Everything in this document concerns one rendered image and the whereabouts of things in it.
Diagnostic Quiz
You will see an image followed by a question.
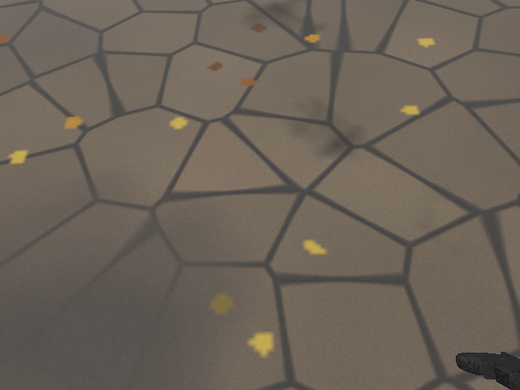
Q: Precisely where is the robot right hand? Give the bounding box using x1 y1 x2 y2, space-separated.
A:
456 352 520 390

